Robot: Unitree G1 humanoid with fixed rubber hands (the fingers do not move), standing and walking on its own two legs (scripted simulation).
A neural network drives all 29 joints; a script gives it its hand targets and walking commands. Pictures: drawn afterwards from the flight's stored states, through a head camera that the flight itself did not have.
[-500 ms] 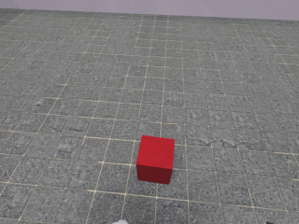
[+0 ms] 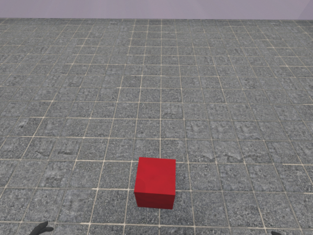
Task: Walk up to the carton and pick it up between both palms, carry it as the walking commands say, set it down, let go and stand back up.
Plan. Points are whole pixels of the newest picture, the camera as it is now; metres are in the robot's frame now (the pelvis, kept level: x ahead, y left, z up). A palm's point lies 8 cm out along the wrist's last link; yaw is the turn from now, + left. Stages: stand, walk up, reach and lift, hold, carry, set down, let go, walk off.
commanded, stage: walk up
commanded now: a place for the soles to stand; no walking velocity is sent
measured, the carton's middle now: (156, 183) +0.51 +0.01 -0.63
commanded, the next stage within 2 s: reach and lift in 1.84 s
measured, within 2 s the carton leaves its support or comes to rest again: neither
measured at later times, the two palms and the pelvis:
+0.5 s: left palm out of the picture +0.10 +0.34 -0.07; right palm out of the picture +0.14 -0.32 -0.07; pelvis +0.02 +0.01 +0.02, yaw +1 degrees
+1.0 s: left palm (23, 220) +0.20 +0.36 -0.08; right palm (265, 226) +0.17 -0.27 -0.08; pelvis +0.07 +0.05 +0.02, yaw -4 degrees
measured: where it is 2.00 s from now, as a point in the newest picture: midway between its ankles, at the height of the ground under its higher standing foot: outside the picture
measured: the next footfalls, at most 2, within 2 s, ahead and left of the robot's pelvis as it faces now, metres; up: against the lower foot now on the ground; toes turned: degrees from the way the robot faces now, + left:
none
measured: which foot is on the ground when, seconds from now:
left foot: down 0.00-1.00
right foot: down 0.00-1.00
